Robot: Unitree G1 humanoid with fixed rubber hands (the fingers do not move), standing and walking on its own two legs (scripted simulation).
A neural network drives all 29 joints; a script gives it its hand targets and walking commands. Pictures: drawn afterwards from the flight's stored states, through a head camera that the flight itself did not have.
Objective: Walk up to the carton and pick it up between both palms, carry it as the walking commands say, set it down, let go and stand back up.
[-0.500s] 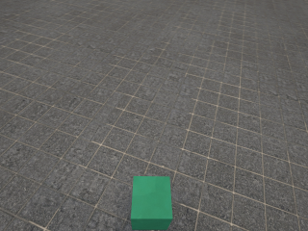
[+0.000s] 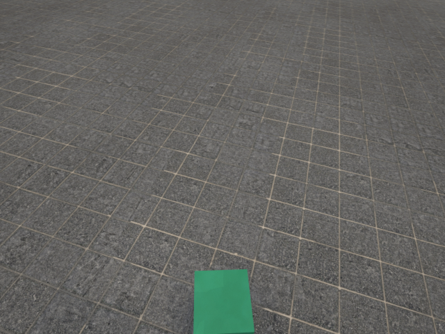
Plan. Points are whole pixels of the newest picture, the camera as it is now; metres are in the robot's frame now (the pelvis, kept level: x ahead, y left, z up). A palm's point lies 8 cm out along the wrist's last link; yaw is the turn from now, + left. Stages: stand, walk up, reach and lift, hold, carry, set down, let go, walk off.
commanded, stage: walk up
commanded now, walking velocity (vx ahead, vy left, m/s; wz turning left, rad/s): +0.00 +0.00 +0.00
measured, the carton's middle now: (220, 310) +0.38 -0.03 -0.65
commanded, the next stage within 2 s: stand in 0.18 s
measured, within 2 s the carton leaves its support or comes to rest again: neither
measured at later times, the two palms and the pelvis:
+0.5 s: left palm out of the picture -0.02 +0.21 -0.16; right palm out of the picture -0.02 -0.20 -0.15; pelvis +0.00 +0.01 +0.00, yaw +0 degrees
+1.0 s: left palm out of the picture +0.08 +0.17 -0.18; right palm out of the picture +0.10 -0.21 -0.16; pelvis -0.07 -0.02 -0.05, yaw +1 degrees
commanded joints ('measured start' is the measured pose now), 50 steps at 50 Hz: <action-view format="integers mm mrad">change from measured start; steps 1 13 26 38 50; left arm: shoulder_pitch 89 124 -233 54 -477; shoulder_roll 69 51 120 32 106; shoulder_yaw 8 13 -103 -74 107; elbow -9 -7 -370 -581 -979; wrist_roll -1 -1 -152 -64 60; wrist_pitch -9 0 25 720 456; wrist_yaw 5 9 16 15 -31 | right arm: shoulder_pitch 87 83 -292 -47 -490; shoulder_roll -98 -102 -185 -137 -133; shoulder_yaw -15 -26 43 22 -169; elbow -6 -11 -382 -620 -946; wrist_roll -1 -5 127 76 -59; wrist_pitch -9 -3 15 711 464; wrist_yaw -8 -14 1 58 64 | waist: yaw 5 3 1 53 -17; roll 17 34 98 62 27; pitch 60 65 -92 -486 -447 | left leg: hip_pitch -9 11 -360 -98 -300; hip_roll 172 177 162 131 65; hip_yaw -157 -149 -142 -266 -153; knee -79 -66 47 259 461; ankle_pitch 346 404 -22 754 106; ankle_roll -40 -43 -33 -13 -70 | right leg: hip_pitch -72 -99 -377 -508 -709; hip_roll -73 -60 21 86 82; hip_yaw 46 19 53 115 51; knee -36 -5 202 298 516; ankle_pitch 210 160 -57 368 2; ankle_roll -49 -42 -101 -141 -71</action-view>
